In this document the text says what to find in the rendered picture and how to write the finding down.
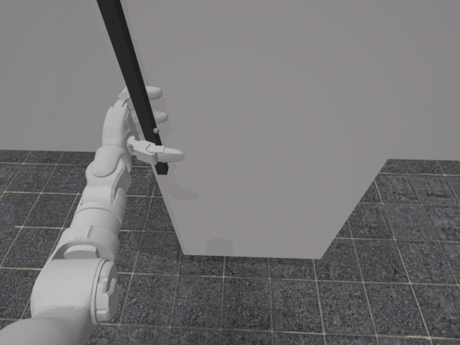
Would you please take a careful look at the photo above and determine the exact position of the handle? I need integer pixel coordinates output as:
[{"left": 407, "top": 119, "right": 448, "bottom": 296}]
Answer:
[{"left": 97, "top": 0, "right": 169, "bottom": 175}]

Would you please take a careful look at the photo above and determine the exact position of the robot left forearm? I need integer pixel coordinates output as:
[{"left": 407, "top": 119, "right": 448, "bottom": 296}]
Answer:
[{"left": 30, "top": 145, "right": 132, "bottom": 316}]

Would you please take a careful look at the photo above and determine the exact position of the fridge door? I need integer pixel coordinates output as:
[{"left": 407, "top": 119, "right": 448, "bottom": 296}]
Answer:
[{"left": 91, "top": 0, "right": 460, "bottom": 259}]

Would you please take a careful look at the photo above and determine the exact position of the left robot hand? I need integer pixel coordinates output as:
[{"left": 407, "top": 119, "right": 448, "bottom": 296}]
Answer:
[{"left": 102, "top": 86, "right": 185, "bottom": 165}]

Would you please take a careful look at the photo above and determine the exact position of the robot left upper arm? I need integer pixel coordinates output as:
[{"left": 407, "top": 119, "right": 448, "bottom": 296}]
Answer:
[{"left": 0, "top": 258, "right": 119, "bottom": 345}]

